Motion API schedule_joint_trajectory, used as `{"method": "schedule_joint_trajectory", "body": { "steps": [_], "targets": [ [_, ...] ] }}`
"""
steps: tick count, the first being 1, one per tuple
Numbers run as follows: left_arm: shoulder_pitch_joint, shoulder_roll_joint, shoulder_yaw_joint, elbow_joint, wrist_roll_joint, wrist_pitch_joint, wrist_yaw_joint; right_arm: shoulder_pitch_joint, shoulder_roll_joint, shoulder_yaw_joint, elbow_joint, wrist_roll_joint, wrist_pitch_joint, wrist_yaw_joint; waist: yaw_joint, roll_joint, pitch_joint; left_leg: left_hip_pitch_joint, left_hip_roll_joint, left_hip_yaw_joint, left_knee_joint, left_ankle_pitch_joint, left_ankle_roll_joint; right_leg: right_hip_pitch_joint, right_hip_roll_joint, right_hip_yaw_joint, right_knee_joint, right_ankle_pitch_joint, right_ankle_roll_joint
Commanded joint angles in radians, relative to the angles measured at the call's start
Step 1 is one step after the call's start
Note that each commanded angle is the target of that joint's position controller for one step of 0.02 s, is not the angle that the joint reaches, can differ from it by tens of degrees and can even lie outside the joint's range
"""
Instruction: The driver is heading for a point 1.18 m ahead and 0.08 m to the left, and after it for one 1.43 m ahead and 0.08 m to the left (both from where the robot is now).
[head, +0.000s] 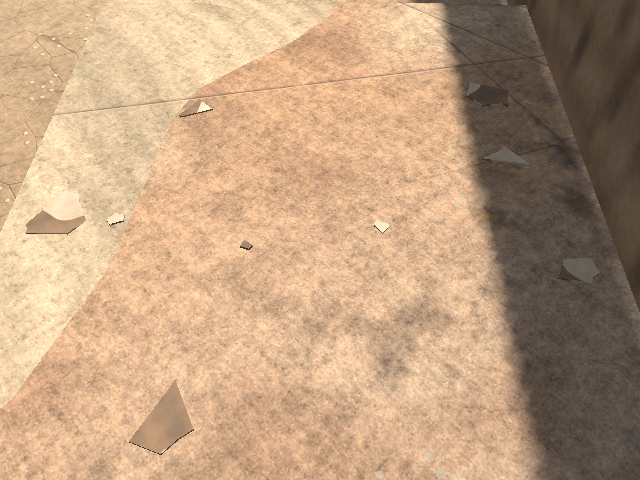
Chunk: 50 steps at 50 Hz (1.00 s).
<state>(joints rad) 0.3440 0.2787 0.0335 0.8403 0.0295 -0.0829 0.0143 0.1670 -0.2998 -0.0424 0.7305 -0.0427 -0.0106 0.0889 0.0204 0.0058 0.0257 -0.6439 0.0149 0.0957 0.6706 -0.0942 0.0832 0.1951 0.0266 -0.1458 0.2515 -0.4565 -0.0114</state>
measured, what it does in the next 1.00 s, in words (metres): walks ahead: left foot, then right foot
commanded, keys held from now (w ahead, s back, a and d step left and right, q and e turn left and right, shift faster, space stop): q+shift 0.20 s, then shift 0.14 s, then e+shift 0.56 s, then shift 0.10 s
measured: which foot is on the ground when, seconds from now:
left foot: up 0.00-0.02, down 0.04-0.74, up 0.76-1.00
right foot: down 0.00-0.04, up 0.06-0.72, down 0.74-1.00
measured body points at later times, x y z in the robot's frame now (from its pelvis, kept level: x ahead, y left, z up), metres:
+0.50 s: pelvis +0.19 +0.03 +0.03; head +0.21 +0.06 +0.48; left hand +0.21 +0.31 -0.11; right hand +0.37 -0.20 -0.08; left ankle +0.17 +0.07 -0.71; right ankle +0.32 -0.10 -0.66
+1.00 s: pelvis +0.27 -0.02 +0.03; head +0.32 -0.05 +0.48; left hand +0.38 +0.28 -0.07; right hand +0.39 -0.31 -0.09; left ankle +0.32 +0.14 -0.64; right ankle +0.24 -0.08 -0.71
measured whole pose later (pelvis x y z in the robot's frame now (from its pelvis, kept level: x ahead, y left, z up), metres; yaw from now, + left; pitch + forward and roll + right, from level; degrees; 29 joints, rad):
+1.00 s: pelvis +0.27 -0.02 +0.03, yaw -7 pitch +2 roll +1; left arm 0.28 0.33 0.08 0.72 -0.01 0.06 0.01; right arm 0.13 -0.32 -0.03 0.71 -0.02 0.05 -0.01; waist 0.02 0.03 0.09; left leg -0.55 -0.01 -0.09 1.00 -0.37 -0.07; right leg -0.18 0.15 0.22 0.42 -0.23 -0.10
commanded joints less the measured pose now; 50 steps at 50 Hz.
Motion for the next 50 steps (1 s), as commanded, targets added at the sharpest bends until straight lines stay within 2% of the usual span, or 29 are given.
{"method": "schedule_joint_trajectory", "body": {
  "steps": [1, 2, 3, 4, 5, 6, 7, 8, 10, 12, 17, 19, 22, 24, 26, 28, 31, 34, 35, 36, 37, 38, 39, 40, 41, 42, 43, 46, 50],
  "targets": [
    [-0.032, 0.185, 0.042, -0.061, -0.014, -0.002, 0.011, 0.311, -0.130, -0.046, 0.012, -0.012, -0.031, -0.033, -0.153, -0.057, -0.167, 0.507, -0.145, 0.036, -0.128, 0.048, 0.074, -0.238, -0.194, -0.041, 0.661, 1.181, -0.040],
    [0.011, 0.090, 0.015, -0.071, -0.011, -0.009, -0.003, 0.343, -0.200, -0.067, 0.017, -0.009, -0.034, -0.055, -0.127, 0.072, -0.227, 0.722, 0.040, -0.198, -0.134, 0.192, 0.131, -0.484, -0.092, -0.037, 0.981, 0.387, 0.001],
    [0.096, 0.054, 0.008, -0.133, -0.027, 0.001, -0.012, 0.330, -0.358, -0.107, -0.021, 0.006, -0.027, -0.053, -0.070, 0.286, -0.405, 1.017, 0.349, -0.830, -0.188, 0.593, 0.364, -0.841, 0.119, 0.086, 1.399, -0.196, 0.051],
    [0.017, 0.125, 0.013, -0.134, 0.001, 0.006, -0.005, 0.298, -0.331, -0.120, -0.043, 0.051, -0.015, -0.059, -0.111, 0.043, -0.463, 1.007, 0.311, -0.820, -0.239, 0.541, 0.348, -0.884, 0.030, 0.255, 1.407, -0.051, 0.027],
    [-0.060, 0.125, 0.006, -0.155, -0.005, 0.004, -0.005, 0.236, -0.266, -0.103, -0.047, 0.057, -0.007, -0.072, -0.094, -0.008, -0.316, 0.845, 0.280, -0.681, -0.263, 0.469, 0.311, -0.881, -0.019, 0.252, 1.318, 0.052, 0.023],
    [-0.085, 0.115, 0.001, -0.155, 0.002, 0.005, 0.000, 0.194, -0.192, -0.082, -0.040, 0.054, 0.000, -0.077, -0.058, -0.066, -0.178, 0.683, 0.226, -0.587, -0.297, 0.455, 0.260, -0.867, -0.059, 0.227, 1.214, 0.080, 0.030],
    [-0.099, 0.116, 0.002, -0.161, 0.017, 0.023, 0.001, 0.165, -0.149, -0.069, -0.045, 0.060, 0.003, -0.083, -0.033, -0.063, -0.120, 0.579, 0.171, -0.528, -0.321, 0.468, 0.229, -0.833, -0.081, 0.228, 1.143, 0.077, 0.041],
    [-0.070, 0.118, 0.001, -0.154, 0.024, 0.050, 0.001, 0.135, -0.124, -0.059, -0.051, 0.057, 0.008, -0.085, -0.006, -0.049, -0.098, 0.491, 0.136, -0.473, -0.343, 0.478, 0.205, -0.777, -0.092, 0.223, 1.085, 0.077, 0.053],
    [-0.055, 0.100, -0.003, -0.155, 0.028, 0.084, 0.002, 0.128, -0.146, -0.065, -0.053, 0.047, 0.003, -0.080, 0.007, -0.044, -0.098, 0.412, 0.095, -0.430, -0.335, 0.571, 0.183, -0.728, -0.095, 0.206, 0.993, 0.082, 0.074],
    [-0.048, 0.090, -0.005, -0.153, 0.021, 0.094, 0.005, 0.123, -0.165, -0.071, -0.055, 0.039, 0.000, -0.082, 0.008, -0.035, -0.126, 0.408, 0.083, -0.399, -0.319, 0.620, 0.158, -0.738, -0.097, 0.192, 0.936, 0.137, 0.082],
    [-0.128, 0.109, 0.008, -0.172, 0.009, 0.111, 0.010, 0.160, -0.140, -0.059, -0.042, 0.044, 0.017, -0.100, -0.043, 0.046, -0.116, 0.482, 0.063, -0.426, -0.329, 0.459, 0.059, -0.830, -0.102, 0.199, 0.823, 0.264, 0.080],
    [-0.121, 0.107, 0.011, -0.157, 0.002, 0.113, 0.007, 0.163, -0.108, -0.045, -0.033, 0.037, 0.020, -0.106, -0.049, 0.056, -0.105, 0.544, 0.079, -0.415, -0.339, 0.447, 0.043, -0.854, -0.109, 0.199, 0.774, 0.291, 0.072],
    [-0.122, 0.079, 0.004, -0.126, -0.008, 0.113, -0.001, 0.159, -0.048, -0.013, -0.009, 0.021, 0.011, -0.114, -0.059, 0.064, -0.081, 0.567, 0.094, -0.361, -0.363, 0.463, 0.028, -0.781, -0.111, 0.199, 0.643, 0.301, 0.053],
    [-0.134, 0.078, 0.003, -0.114, -0.019, 0.116, -0.005, 0.161, -0.059, -0.007, 0.010, 0.006, 0.004, -0.119, -0.068, 0.070, -0.055, 0.559, 0.114, -0.325, -0.367, 0.499, 0.036, -0.717, -0.080, 0.202, 0.582, 0.263, 0.036],
    [-0.143, 0.109, 0.014, -0.119, -0.025, 0.115, -0.012, 0.160, -0.104, -0.017, 0.020, 0.002, 0.008, -0.124, -0.069, 0.076, -0.034, 0.591, 0.144, -0.313, -0.335, 0.574, 0.069, -0.713, -0.036, 0.205, 0.583, 0.167, 0.021],
    [-0.133, 0.124, 0.021, -0.123, -0.020, 0.114, -0.019, 0.154, -0.115, -0.021, 0.023, 0.009, 0.018, -0.131, -0.062, 0.064, -0.029, 0.646, 0.181, -0.315, -0.292, 0.643, 0.104, -0.725, -0.028, 0.188, 0.580, 0.082, 0.009],
    [-0.136, 0.101, 0.018, -0.136, -0.022, 0.115, -0.024, 0.134, -0.115, -0.023, 0.020, 0.016, 0.027, -0.139, -0.064, 0.049, -0.028, 0.696, 0.214, -0.309, -0.235, 0.708, 0.139, -0.702, -0.022, 0.152, 0.528, 0.003, -0.007],
    [-0.113, 0.084, 0.020, -0.147, -0.032, 0.117, -0.025, 0.100, -0.130, -0.030, 0.019, 0.022, 0.030, -0.140, -0.047, 0.063, -0.043, 0.689, 0.204, -0.267, -0.153, 0.745, 0.118, -0.604, 0.010, 0.119, 0.396, -0.003, -0.032],
    [-0.083, 0.082, 0.023, -0.146, -0.029, 0.114, -0.022, 0.079, -0.136, -0.032, 0.016, 0.030, 0.029, -0.141, -0.021, 0.061, -0.061, 0.665, 0.180, -0.231, -0.085, 0.751, 0.092, -0.533, 0.028, 0.117, 0.302, 0.054, -0.046],
    [-0.028, 0.097, 0.031, -0.142, -0.021, 0.105, -0.017, 0.047, -0.148, -0.036, 0.008, 0.038, 0.024, -0.143, 0.027, 0.039, -0.092, 0.590, 0.139, -0.180, 0.040, 0.703, 0.044, -0.411, 0.015, 0.175, 0.175, 0.214, -0.075],
    [0.021, 0.206, 0.059, -0.151, -0.009, 0.095, -0.012, 0.033, -0.140, -0.033, -0.026, 0.036, 0.014, -0.141, 0.048, -0.078, -0.125, 0.381, 0.044, -0.120, 0.258, 0.341, -0.024, -0.248, -0.151, 0.442, 0.105, 0.540, -0.147],
    [0.029, 0.316, 0.089, -0.156, -0.024, 0.097, -0.018, 0.009, -0.057, -0.013, -0.082, 0.017, 0.023, -0.138, 0.011, -0.246, -0.089, 0.060, -0.162, -0.056, 0.433, -0.532, -0.091, -0.151, -0.386, 0.760, 0.145, 1.187, -0.320],
    [0.123, 0.265, 0.089, -0.127, -0.047, 0.102, -0.021, 0.013, -0.067, -0.008, -0.069, -0.007, 0.035, -0.138, 0.048, -0.123, -0.123, 0.052, -0.104, -0.169, 0.551, -0.583, -0.099, -0.141, -0.383, 0.727, 0.165, 1.235, -0.381],
    [0.053, 0.230, 0.085, -0.139, -0.045, 0.110, -0.016, 0.010, -0.068, -0.008, -0.063, 0.010, 0.036, -0.134, 0.018, -0.089, -0.059, 0.016, -0.073, -0.189, 0.577, -0.496, -0.111, -0.185, -0.323, 0.646, 0.156, 1.123, -0.364],
    [-0.034, 0.191, 0.077, -0.161, -0.042, 0.125, -0.010, -0.005, -0.091, -0.012, -0.060, 0.016, 0.033, -0.133, -0.006, -0.045, -0.011, 0.000, -0.046, -0.188, 0.533, -0.408, -0.123, -0.232, -0.246, 0.573, 0.134, 0.979, -0.304],
    [-0.076, 0.176, 0.073, -0.176, -0.043, 0.133, -0.005, -0.021, -0.109, -0.017, -0.067, 0.013, 0.033, -0.129, -0.018, -0.055, -0.009, -0.005, -0.033, -0.184, 0.483, -0.353, -0.133, -0.231, -0.190, 0.540, 0.127, 0.918, -0.253],
    [-0.071, 0.175, 0.074, -0.179, -0.042, 0.135, -0.003, -0.014, -0.115, -0.016, -0.067, 0.009, 0.035, -0.119, -0.018, -0.073, -0.037, 0.018, -0.034, -0.174, 0.456, -0.323, -0.144, -0.221, -0.156, 0.520, 0.135, 0.947, -0.230],
    [-0.020, 0.211, 0.089, -0.165, -0.040, 0.132, -0.003, -0.018, -0.099, -0.007, -0.080, 0.017, 0.043, -0.101, -0.004, -0.058, -0.088, 0.020, -0.045, -0.156, 0.384, -0.282, -0.158, -0.181, -0.132, 0.523, 0.162, 0.991, -0.201],
    [0.015, 0.198, 0.083, -0.157, -0.030, 0.133, 0.009, -0.047, -0.104, -0.003, -0.091, 0.024, 0.050, -0.105, 0.026, -0.103, -0.092, 0.027, -0.032, -0.140, 0.308, -0.250, -0.154, -0.189, -0.126, 0.540, 0.175, 1.024, -0.166]
  ]
}}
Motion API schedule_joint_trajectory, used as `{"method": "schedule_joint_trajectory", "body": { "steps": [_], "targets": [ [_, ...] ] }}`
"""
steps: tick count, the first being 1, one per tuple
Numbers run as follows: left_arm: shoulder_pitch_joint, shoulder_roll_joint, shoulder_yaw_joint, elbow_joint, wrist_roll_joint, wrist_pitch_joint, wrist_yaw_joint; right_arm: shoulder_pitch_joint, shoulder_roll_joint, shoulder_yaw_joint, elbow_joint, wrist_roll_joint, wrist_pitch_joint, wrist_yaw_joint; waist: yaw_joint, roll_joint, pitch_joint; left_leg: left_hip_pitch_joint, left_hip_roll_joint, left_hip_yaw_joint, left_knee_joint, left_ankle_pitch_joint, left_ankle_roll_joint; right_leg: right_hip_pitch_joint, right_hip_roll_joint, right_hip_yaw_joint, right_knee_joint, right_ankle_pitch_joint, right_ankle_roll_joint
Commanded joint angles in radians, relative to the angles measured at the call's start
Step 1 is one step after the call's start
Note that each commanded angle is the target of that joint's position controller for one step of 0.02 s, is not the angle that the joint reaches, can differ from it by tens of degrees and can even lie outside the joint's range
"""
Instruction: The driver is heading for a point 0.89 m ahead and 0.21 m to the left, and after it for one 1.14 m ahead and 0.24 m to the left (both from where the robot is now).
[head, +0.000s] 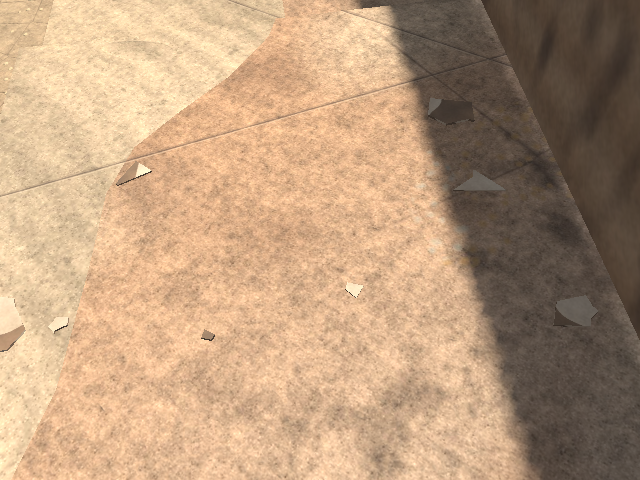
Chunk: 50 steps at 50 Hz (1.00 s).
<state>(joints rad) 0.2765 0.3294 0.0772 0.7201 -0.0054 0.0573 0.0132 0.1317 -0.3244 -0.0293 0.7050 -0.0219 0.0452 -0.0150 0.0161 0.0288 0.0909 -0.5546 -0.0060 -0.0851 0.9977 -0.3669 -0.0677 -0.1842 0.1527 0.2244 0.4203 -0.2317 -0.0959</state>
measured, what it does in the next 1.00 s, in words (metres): walks ahead: left foot, then right foot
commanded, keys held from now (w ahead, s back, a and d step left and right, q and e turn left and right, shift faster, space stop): shift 0.04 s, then q+shift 0.06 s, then w+q+shift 0.46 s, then w+shift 0.10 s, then w+e+shift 0.34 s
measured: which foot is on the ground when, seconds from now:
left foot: up 0.00-0.34, down 0.36-0.80, up 0.82-1.00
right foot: down 0.00-0.38, up 0.40-0.76, down 0.78-1.00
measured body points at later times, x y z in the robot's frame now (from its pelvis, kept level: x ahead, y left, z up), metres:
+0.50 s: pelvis +0.18 +0.10 -0.01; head +0.19 +0.12 +0.44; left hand +0.21 +0.39 -0.13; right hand +0.31 -0.17 -0.11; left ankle +0.10 +0.15 -0.74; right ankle +0.12 -0.05 -0.66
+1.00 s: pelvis +0.61 +0.23 -0.01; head +0.62 +0.25 +0.44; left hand +0.49 +0.50 -0.14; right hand +0.87 +0.06 -0.08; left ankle +0.61 +0.37 -0.67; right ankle +0.61 +0.16 -0.74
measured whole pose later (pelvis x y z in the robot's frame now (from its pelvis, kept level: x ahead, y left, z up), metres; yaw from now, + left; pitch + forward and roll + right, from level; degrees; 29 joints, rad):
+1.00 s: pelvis +0.61 +0.23 -0.01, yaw +15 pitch +1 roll -3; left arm 0.50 0.32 0.05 0.92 0.02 -0.06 0.00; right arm 0.09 -0.26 0.02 0.68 -0.07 -0.08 0.02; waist 0.05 0.01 0.01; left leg -0.61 0.04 -0.08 1.12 -0.34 0.01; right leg -0.18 0.17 0.08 0.43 -0.26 -0.12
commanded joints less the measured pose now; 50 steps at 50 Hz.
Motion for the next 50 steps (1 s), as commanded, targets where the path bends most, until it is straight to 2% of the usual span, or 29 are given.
{"method": "schedule_joint_trajectory", "body": {
  "steps": [1, 5, 6, 7, 9, 10, 13, 16, 17, 18, 19, 20, 21, 22, 24, 27, 30, 32, 34, 36, 38, 39, 40, 41, 42, 44, 46, 47, 50],
  "targets": [
    [0.087, 0.145, 0.037, -0.035, 0.008, -0.007, 0.013, -0.019, -0.082, -0.015, -0.067, 0.004, -0.005, -0.001, 0.035, -0.131, -0.155, -0.057, -0.008, 0.040, -0.034, 0.027, 0.001, 0.186, -0.254, 0.179, 0.008, 0.796, -0.075],
    [0.062, 0.094, 0.007, -0.028, 0.027, -0.013, 0.019, -0.005, -0.071, -0.007, -0.045, 0.009, -0.007, 0.002, 0.032, -0.127, -0.146, 0.041, 0.010, 0.059, -0.139, 0.044, 0.028, 0.152, -0.268, 0.152, -0.003, 0.773, -0.062],
    [0.088, 0.082, -0.002, -0.012, 0.034, -0.018, 0.017, 0.003, -0.062, 0.000, -0.035, 0.002, -0.011, 0.011, 0.043, -0.131, -0.167, 0.087, 0.008, 0.079, -0.170, 0.039, 0.036, 0.141, -0.273, 0.159, -0.050, 0.562, -0.072],
    [0.106, 0.108, 0.002, -0.003, 0.046, -0.022, 0.010, -0.013, -0.071, -0.002, -0.032, -0.002, -0.013, 0.017, 0.062, -0.156, -0.145, 0.086, 0.005, 0.086, -0.175, 0.019, 0.050, 0.130, -0.281, 0.191, -0.100, 0.252, -0.097],
    [0.113, 0.131, 0.006, 0.008, 0.066, -0.038, 0.000, -0.092, -0.095, -0.006, -0.044, 0.002, -0.017, 0.033, 0.094, -0.169, -0.031, 0.010, 0.012, 0.055, -0.225, -0.006, 0.085, 0.105, -0.317, 0.276, -0.211, -0.330, -0.141],
    [0.115, 0.143, 0.009, 0.017, 0.068, -0.051, 0.000, -0.117, -0.099, -0.007, -0.053, 0.005, -0.024, 0.039, 0.098, -0.165, 0.022, -0.035, 0.011, 0.037, -0.244, -0.015, 0.102, 0.116, -0.344, 0.302, -0.240, -0.411, -0.154],
    [0.130, 0.162, 0.020, 0.043, 0.057, -0.094, 0.008, -0.108, -0.102, -0.009, -0.064, 0.001, -0.052, 0.051, 0.087, -0.109, 0.056, -0.110, 0.017, 0.009, -0.281, -0.035, 0.151, 0.231, -0.408, 0.273, -0.262, -0.369, -0.157],
    [0.104, 0.163, 0.023, 0.051, 0.052, -0.122, 0.001, -0.085, -0.102, -0.012, -0.079, 0.006, -0.063, 0.062, 0.061, -0.107, 0.048, -0.009, 0.011, 0.076, -0.372, -0.033, 0.185, 0.218, -0.409, 0.143, -0.252, -0.215, -0.128],
    [0.056, 0.162, 0.021, 0.044, 0.044, -0.125, -0.004, -0.010, -0.094, -0.014, -0.062, 0.008, -0.065, 0.065, 0.004, -0.104, 0.021, 0.165, -0.029, 0.121, -0.452, -0.019, 0.203, 0.128, -0.375, 0.046, -0.186, -0.022, -0.099],
    [0.017, 0.151, 0.014, 0.034, 0.036, -0.129, -0.005, 0.154, -0.107, -0.028, -0.011, 0.004, -0.072, 0.064, -0.087, -0.066, -0.055, 0.453, -0.088, 0.139, -0.508, 0.007, 0.221, -0.016, -0.319, -0.068, 0.003, 0.263, -0.067],
    [-0.025, 0.114, -0.004, 0.003, 0.031, -0.139, -0.009, 0.394, -0.205, -0.068, 0.051, -0.006, -0.082, 0.051, -0.193, 0.108, -0.182, 0.766, 0.026, -0.138, -0.598, -0.161, 0.291, -0.240, -0.218, -0.202, 0.376, 0.398, -0.006],
    [-0.084, 0.035, -0.029, -0.061, 0.042, -0.155, -0.019, 0.478, -0.286, -0.088, 0.063, -0.010, -0.092, 0.046, -0.186, 0.314, -0.191, 0.926, 0.281, -0.699, -0.786, -0.463, 0.390, -0.605, -0.060, -0.245, 0.670, -0.171, 0.061],
    [-0.159, 0.081, -0.024, -0.064, 0.069, -0.162, -0.020, 0.419, -0.198, -0.066, 0.062, 0.007, -0.090, 0.051, -0.164, 0.135, -0.084, 0.866, 0.270, -0.762, -0.794, -0.363, 0.390, -0.736, -0.092, -0.114, 0.768, -0.179, 0.051],
    [-0.165, 0.091, -0.026, -0.067, 0.070, -0.172, -0.029, 0.371, -0.195, -0.070, 0.052, 0.007, -0.088, 0.048, -0.131, 0.047, -0.043, 0.815, 0.250, -0.627, -0.752, -0.212, 0.395, -0.759, -0.149, -0.110, 0.798, -0.110, 0.056],
    [-0.154, 0.093, -0.033, -0.062, 0.079, -0.171, -0.042, 0.355, -0.175, -0.067, 0.050, 0.011, -0.089, 0.034, -0.086, -0.033, -0.021, 0.706, 0.179, -0.484, -0.786, -0.078, 0.370, -0.703, -0.196, -0.134, 0.729, -0.067, 0.082],
    [-0.198, 0.080, -0.050, -0.096, 0.089, -0.130, -0.054, 0.353, -0.156, -0.057, 0.064, 0.027, -0.107, 0.028, -0.051, 0.028, 0.022, 0.554, 0.099, -0.390, -0.846, 0.106, 0.357, -0.651, -0.197, -0.200, 0.651, -0.086, 0.122],
    [-0.334, 0.057, -0.071, -0.159, 0.073, -0.121, -0.065, 0.365, -0.144, -0.058, 0.085, 0.025, -0.117, 0.023, -0.068, 0.032, 0.066, 0.436, 0.058, -0.317, -0.885, 0.369, 0.345, -0.602, -0.174, -0.277, 0.479, 0.045, 0.141],
    [-0.393, 0.016, -0.091, -0.183, 0.064, -0.126, -0.074, 0.395, -0.122, -0.054, 0.113, 0.032, -0.125, 0.019, -0.096, 0.037, 0.056, 0.395, 0.049, -0.267, -0.913, 0.585, 0.307, -0.467, -0.155, -0.311, 0.312, 0.198, 0.118],
    [-0.409, 0.013, -0.095, -0.191, 0.048, -0.128, -0.071, 0.398, -0.133, -0.052, 0.137, 0.041, -0.138, 0.015, -0.098, 0.040, 0.032, 0.429, 0.072, -0.223, -0.946, 0.782, 0.266, -0.336, -0.134, -0.341, 0.206, 0.307, 0.066],
    [-0.338, 0.058, -0.077, -0.167, 0.044, -0.127, -0.056, 0.402, -0.173, -0.058, 0.148, 0.033, -0.152, 0.012, -0.061, 0.068, -0.059, 0.542, 0.101, -0.170, -0.824, 1.188, 0.218, -0.192, -0.079, -0.362, 0.176, 0.259, 0.026],
    [-0.031, 0.138, -0.041, -0.075, 0.022, -0.122, -0.024, 0.375, -0.206, -0.069, 0.162, -0.012, -0.144, 0.002, 0.095, 0.106, -0.226, 0.585, 0.134, -0.122, -0.475, 1.440, 0.182, 0.086, -0.029, -0.350, 0.200, 0.107, -0.006],
    [0.200, 0.167, -0.019, -0.002, 0.018, -0.117, -0.001, 0.309, -0.199, -0.068, 0.161, -0.024, -0.137, -0.006, 0.222, 0.075, -0.288, 0.494, 0.113, -0.076, -0.192, 1.401, 0.171, 0.285, -0.073, -0.327, 0.171, 0.070, -0.036],
    [0.362, 0.231, 0.010, 0.045, 0.034, -0.115, 0.017, 0.277, -0.128, -0.051, 0.132, -0.020, -0.140, -0.011, 0.264, -0.084, -0.359, 0.269, 0.011, -0.026, 0.274, 0.915, 0.152, 0.488, -0.232, -0.085, 0.180, -0.226, -0.122],
    [0.320, 0.283, 0.023, 0.063, 0.036, -0.112, 0.003, 0.343, -0.042, -0.027, 0.086, 0.022, -0.155, 0.016, 0.137, -0.408, -0.449, -0.044, -0.188, -0.016, 0.585, -0.024, 0.091, 0.621, -0.475, 0.613, -0.027, -0.287, -0.295],
    [0.186, 0.201, 0.020, 0.044, 0.025, -0.113, -0.016, 0.272, -0.084, -0.019, 0.073, -0.007, -0.163, 0.014, 0.115, -0.218, -0.331, -0.183, -0.097, -0.061, 0.598, 0.018, 0.123, 0.535, -0.442, 0.699, -0.098, -0.337, -0.321],
    [0.149, 0.100, 0.004, 0.069, 0.020, -0.123, -0.024, 0.109, -0.084, -0.003, 0.023, -0.035, -0.174, 0.028, 0.077, 0.017, -0.152, -0.187, -0.004, -0.074, 0.454, 0.055, 0.125, 0.268, -0.388, 0.500, -0.138, -0.259, -0.276],
    [0.148, 0.064, -0.011, 0.111, 0.025, -0.133, -0.013, 0.052, -0.045, 0.014, -0.028, -0.064, -0.151, 0.035, -0.003, 0.010, -0.037, -0.142, 0.032, -0.055, 0.339, -0.005, 0.099, 0.032, -0.310, 0.377, -0.184, -0.154, -0.245],
    [0.145, 0.081, -0.008, 0.119, 0.023, -0.141, -0.012, 0.055, -0.035, 0.020, -0.050, -0.066, -0.136, 0.035, -0.036, -0.035, -0.013, -0.141, 0.050, -0.055, 0.272, -0.049, 0.088, -0.029, -0.300, 0.356, -0.201, -0.129, -0.248],
    [0.071, 0.114, 0.005, 0.085, 0.020, -0.155, -0.008, -0.081, -0.038, 0.042, -0.134, -0.044, -0.125, 0.049, -0.063, -0.052, 0.057, 0.007, 0.099, 0.015, -0.072, 0.106, 0.045, -0.297, -0.234, 0.225, -0.317, -0.085, -0.222]
  ]
}}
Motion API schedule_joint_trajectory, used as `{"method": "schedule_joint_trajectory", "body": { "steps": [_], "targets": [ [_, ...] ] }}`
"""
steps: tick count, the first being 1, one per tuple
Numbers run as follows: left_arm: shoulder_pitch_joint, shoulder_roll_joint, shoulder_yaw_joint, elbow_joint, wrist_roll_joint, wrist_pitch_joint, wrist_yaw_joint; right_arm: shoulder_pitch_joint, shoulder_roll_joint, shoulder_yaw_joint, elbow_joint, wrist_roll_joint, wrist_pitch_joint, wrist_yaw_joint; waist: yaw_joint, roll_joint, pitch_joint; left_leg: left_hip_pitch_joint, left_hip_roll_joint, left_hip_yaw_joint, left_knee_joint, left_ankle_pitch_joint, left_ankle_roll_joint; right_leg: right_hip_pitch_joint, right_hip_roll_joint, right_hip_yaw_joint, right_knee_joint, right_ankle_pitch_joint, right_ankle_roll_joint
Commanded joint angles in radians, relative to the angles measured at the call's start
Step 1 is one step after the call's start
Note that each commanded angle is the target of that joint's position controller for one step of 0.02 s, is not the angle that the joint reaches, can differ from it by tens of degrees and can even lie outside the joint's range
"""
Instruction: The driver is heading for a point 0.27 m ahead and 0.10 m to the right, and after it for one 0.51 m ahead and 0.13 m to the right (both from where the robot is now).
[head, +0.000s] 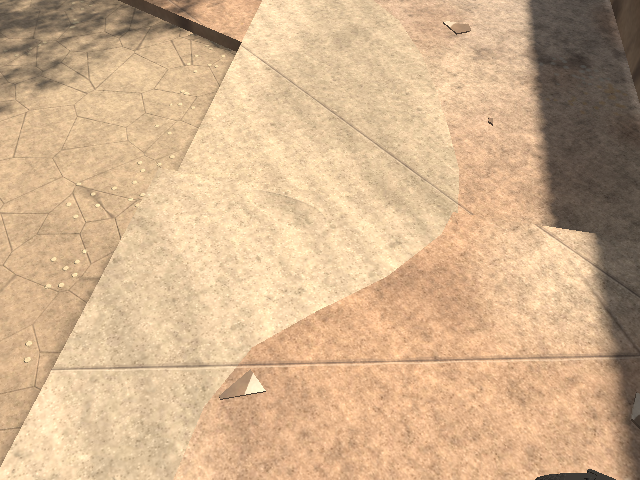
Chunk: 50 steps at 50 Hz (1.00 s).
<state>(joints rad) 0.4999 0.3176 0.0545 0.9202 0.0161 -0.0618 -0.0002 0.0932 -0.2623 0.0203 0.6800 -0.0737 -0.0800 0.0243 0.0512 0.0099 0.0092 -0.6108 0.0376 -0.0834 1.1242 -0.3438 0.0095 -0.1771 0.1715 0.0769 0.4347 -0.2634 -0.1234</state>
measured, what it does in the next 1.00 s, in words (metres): walks ahead, turning right: left foot, then right foot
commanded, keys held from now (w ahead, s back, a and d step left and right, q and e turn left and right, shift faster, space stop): w+e+shift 0.36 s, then shift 0.64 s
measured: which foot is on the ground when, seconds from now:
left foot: up 0.00-0.16, down 0.18-0.56, up 0.58-0.96, down 0.98-1.00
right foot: down 0.00-0.18, up 0.20-0.54, down 0.56-1.00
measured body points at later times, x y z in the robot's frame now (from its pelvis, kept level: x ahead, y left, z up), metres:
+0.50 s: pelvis +0.46 +0.02 -0.01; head +0.50 +0.00 +0.44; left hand +0.81 +0.13 -0.06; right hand +0.28 -0.22 -0.13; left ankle +0.34 +0.19 -0.73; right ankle +0.60 -0.12 -0.69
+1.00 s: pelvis +0.67 -0.03 +0.00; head +0.68 -0.03 +0.45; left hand +0.85 +0.15 -0.14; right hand +0.64 -0.29 -0.13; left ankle +0.76 +0.04 -0.74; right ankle +0.66 -0.12 -0.73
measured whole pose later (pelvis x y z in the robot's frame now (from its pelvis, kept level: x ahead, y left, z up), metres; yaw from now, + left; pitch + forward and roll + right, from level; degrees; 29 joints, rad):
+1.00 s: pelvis +0.67 -0.03 +0.00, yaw -29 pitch -1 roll -2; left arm 0.26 0.22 0.01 0.88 0.02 -0.02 0.00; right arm 0.23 -0.21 0.00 0.83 -0.03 0.01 -0.03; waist 0.02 0.01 0.02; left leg -0.32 0.03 -0.01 0.54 -0.23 0.00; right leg -0.27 0.11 -0.01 0.50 -0.21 -0.07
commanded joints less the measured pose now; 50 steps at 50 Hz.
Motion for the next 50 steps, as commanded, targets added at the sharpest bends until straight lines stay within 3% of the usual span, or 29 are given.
{"method": "schedule_joint_trajectory", "body": {
  "steps": [1, 3, 6, 8, 9, 10, 11, 12, 13, 14, 17, 18, 20, 22, 23, 25, 27, 28, 29, 30, 31, 32, 33, 35, 40, 46, 48, 49, 50],
  "targets": [
    [-0.174, 0.134, 0.035, -0.126, -0.003, -0.038, 0.003, -0.073, -0.081, 0.003, -0.122, 0.022, -0.002, 0.022, -0.096, -0.045, 0.135, 0.216, 0.044, 0.038, -0.340, 0.202, -0.041, -0.398, -0.209, 0.309, -0.350, -0.029, -0.163],
    [-0.146, 0.168, 0.053, -0.127, -0.016, -0.045, -0.012, -0.092, -0.075, 0.003, -0.117, 0.046, 0.002, 0.028, -0.062, -0.052, 0.094, 0.413, 0.006, 0.076, -0.435, 0.402, -0.051, -0.422, -0.213, 0.305, -0.382, 0.081, -0.124],
    [-0.062, 0.188, 0.067, -0.110, -0.026, -0.034, -0.015, -0.101, -0.126, -0.019, -0.112, 0.041, -0.001, 0.007, -0.026, -0.039, 0.048, 0.388, -0.016, 0.071, -0.572, 0.353, -0.044, -0.143, -0.233, 0.322, -0.231, 0.295, -0.070],
    [-0.038, 0.214, 0.073, -0.095, -0.016, -0.026, -0.016, 0.087, -0.178, -0.052, -0.059, 0.032, -0.012, -0.018, -0.120, 0.012, -0.104, 0.611, -0.060, 0.100, -0.606, 0.197, -0.025, -0.072, -0.177, 0.256, 0.136, 0.557, -0.022],
    [-0.064, 0.188, 0.067, -0.104, -0.015, -0.034, -0.020, 0.270, -0.233, -0.078, -0.033, 0.019, -0.020, -0.040, -0.214, 0.021, -0.204, 0.836, 0.048, 0.010, -0.576, 0.069, 0.001, -0.211, -0.133, 0.216, 0.418, 0.471, 0.002],
    [-0.071, 0.022, 0.027, -0.150, -0.028, -0.043, -0.011, 0.438, -0.316, -0.105, -0.015, -0.016, -0.020, -0.059, -0.241, 0.226, -0.336, 1.061, 0.369, -0.382, -0.667, -0.312, 0.051, -0.441, -0.061, 0.122, 0.770, -0.169, 0.012],
    [-0.023, 0.021, 0.011, -0.206, -0.049, -0.034, -0.008, 0.381, -0.362, -0.122, -0.008, -0.001, -0.006, -0.053, -0.153, 0.401, -0.407, 1.036, 0.490, -0.831, -0.872, -0.459, 0.130, -0.589, -0.077, 0.043, 0.964, -0.208, 0.011],
    [-0.128, 0.077, 0.017, -0.185, -0.022, -0.012, -0.002, 0.272, -0.247, -0.106, -0.024, 0.008, -0.002, -0.049, -0.149, 0.203, -0.215, 0.895, 0.418, -0.678, -0.880, -0.488, 0.123, -0.663, -0.165, 0.018, 1.000, -0.098, 0.005],
    [-0.195, 0.079, 0.019, -0.188, -0.006, -0.003, -0.014, 0.225, -0.171, -0.089, -0.020, 0.014, -0.003, -0.043, -0.145, 0.102, -0.107, 0.777, 0.365, -0.471, -0.856, -0.289, 0.108, -0.661, -0.202, 0.001, 0.947, -0.031, 0.008],
    [-0.233, 0.069, 0.020, -0.189, -0.001, 0.006, -0.028, 0.217, -0.142, -0.081, -0.003, 0.008, -0.005, -0.039, -0.130, 0.064, -0.053, 0.696, 0.317, -0.327, -0.863, -0.096, 0.090, -0.632, -0.227, -0.003, 0.914, -0.014, 0.016],
    [-0.307, 0.005, 0.007, -0.244, 0.012, 0.048, -0.059, 0.287, -0.082, -0.066, 0.081, 0.037, -0.027, -0.028, -0.083, 0.120, 0.012, 0.629, 0.266, -0.085, -0.871, 0.255, 0.056, -0.655, -0.264, -0.021, 0.890, -0.025, 0.020],
    [-0.344, -0.007, 0.002, -0.264, 0.013, 0.058, -0.064, 0.299, -0.060, -0.061, 0.100, 0.049, -0.032, -0.023, -0.077, 0.094, 0.018, 0.633, 0.245, -0.007, -0.885, 0.346, 0.041, -0.677, -0.263, -0.034, 0.887, -0.009, 0.018],
    [-0.424, -0.022, -0.015, -0.334, 0.023, 0.052, -0.070, 0.268, -0.068, -0.060, 0.110, 0.051, -0.048, -0.022, -0.039, 0.095, 0.075, 0.565, 0.241, 0.088, -0.904, 0.694, 0.056, -0.663, -0.248, -0.057, 0.751, 0.049, 0.025],
    [-0.460, -0.029, -0.034, -0.349, 0.026, 0.034, -0.082, 0.187, -0.082, -0.061, 0.107, 0.052, -0.055, -0.025, -0.006, 0.059, 0.107, 0.445, 0.152, 0.227, -0.942, 0.753, 0.038, -0.482, -0.203, -0.122, 0.422, 0.184, 0.037],
    [-0.442, -0.028, -0.036, -0.325, 0.023, 0.031, -0.093, 0.191, -0.094, -0.060, 0.111, 0.056, -0.060, -0.028, -0.009, 0.041, 0.070, 0.397, 0.117, 0.280, -0.940, 0.853, 0.036, -0.320, -0.143, -0.192, 0.329, 0.287, 0.038],
    [-0.318, 0.002, -0.030, -0.281, 0.034, 0.022, -0.094, 0.215, -0.194, -0.081, 0.119, 0.072, -0.063, -0.030, 0.051, 0.080, 0.024, 0.395, 0.156, 0.267, -0.783, 1.107, 0.043, -0.090, -0.078, -0.214, 0.226, 0.306, 0.021],
    [-0.063, 0.062, -0.003, -0.174, 0.056, 0.014, -0.071, 0.219, -0.208, -0.082, 0.120, 0.086, -0.043, -0.040, 0.153, 0.067, -0.114, 0.391, 0.147, 0.268, -0.441, 1.009, 0.030, 0.204, -0.075, -0.128, 0.133, 0.425, -0.036],
    [-0.029, 0.107, 0.010, -0.145, 0.068, 0.007, -0.053, 0.260, -0.182, -0.077, 0.128, 0.088, -0.032, -0.041, 0.151, -0.001, -0.137, 0.315, 0.063, 0.282, -0.151, 0.545, 0.013, 0.312, -0.140, -0.067, 0.064, 0.582, -0.052],
    [-0.083, 0.213, 0.029, -0.176, 0.056, 0.007, -0.034, 0.399, -0.084, -0.059, 0.109, 0.074, -0.013, -0.043, 0.034, -0.265, -0.254, 0.125, -0.057, 0.258, 0.315, -0.339, -0.017, 0.520, -0.436, 0.197, 0.269, 1.475, -0.108],
    [-0.069, 0.219, 0.040, -0.223, 0.011, 0.010, -0.027, 0.511, -0.130, -0.056, 0.099, 0.117, 0.006, -0.048, 0.043, -0.207, -0.564, 0.014, -0.068, 0.018, 0.488, -0.299, -0.015, 0.715, -0.627, 0.435, 0.256, 1.658, -0.276],
    [-0.153, 0.172, 0.035, -0.250, -0.017, 0.023, -0.009, 0.432, -0.166, -0.057, 0.100, 0.099, 0.017, -0.055, 0.042, -0.078, -0.508, 0.017, -0.022, 0.010, 0.452, -0.159, -0.022, 0.566, -0.570, 0.406, 0.150, 1.376, -0.267],
    [-0.233, 0.112, 0.016, -0.242, -0.025, 0.030, 0.002, 0.388, -0.157, -0.055, 0.095, 0.080, 0.022, -0.050, -0.010, -0.034, -0.321, 0.005, 0.014, 0.036, 0.346, -0.110, -0.027, 0.369, -0.506, 0.336, 0.075, 1.132, -0.241],
    [-0.260, 0.071, 0.002, -0.224, -0.021, 0.030, 0.008, 0.339, -0.139, -0.052, 0.092, 0.054, 0.030, -0.047, -0.038, 0.010, -0.202, 0.012, 0.038, 0.036, 0.250, -0.105, -0.029, 0.234, -0.458, 0.300, 0.024, 1.000, -0.214],
    [-0.265, 0.039, -0.013, -0.202, -0.012, 0.020, 0.014, 0.360, -0.109, -0.049, 0.112, 0.034, 0.070, -0.043, -0.079, 0.024, -0.103, 0.150, 0.045, 0.043, 0.124, -0.098, -0.033, -0.002, -0.420, 0.202, -0.060, 1.004, -0.184],
    [-0.301, 0.011, -0.021, -0.157, 0.007, -0.005, -0.005, 0.324, -0.028, -0.040, 0.112, 0.056, 0.089, -0.045, -0.114, -0.033, -0.143, 0.293, 0.027, 0.072, -0.184, 0.057, -0.021, -0.115, -0.326, 0.028, -0.099, 0.978, -0.129],
    [-0.271, 0.004, -0.023, -0.106, 0.009, 0.020, -0.010, 0.211, -0.032, -0.043, 0.110, 0.052, 0.103, -0.057, -0.066, -0.092, -0.079, 0.396, -0.007, 0.083, -0.447, 0.136, -0.009, -0.158, -0.327, 0.076, -0.110, 0.467, -0.083],
    [-0.272, -0.007, -0.029, -0.098, 0.003, 0.033, 0.001, 0.219, -0.022, -0.039, 0.120, 0.041, 0.092, -0.058, -0.080, -0.057, -0.032, 0.487, -0.002, 0.072, -0.657, 0.207, 0.014, -0.211, -0.300, 0.102, -0.071, 0.228, -0.029],
    [-0.233, -0.030, -0.035, -0.095, 0.008, 0.037, 0.007, 0.231, -0.062, -0.043, 0.120, 0.031, 0.081, -0.063, -0.062, 0.012, -0.029, 0.531, 0.095, -0.035, -0.731, 0.293, 0.030, -0.233, -0.262, 0.099, -0.026, 0.094, 0.015],
    [-0.131, -0.056, -0.034, -0.085, 0.007, 0.040, 0.009, 0.212, -0.124, -0.051, 0.110, 0.029, 0.075, -0.064, 0.009, 0.140, -0.026, 0.536, 0.232, -0.166, -0.760, 0.454, 0.076, -0.245, -0.163, 0.030, 0.047, -0.091, 0.045]
  ]
}}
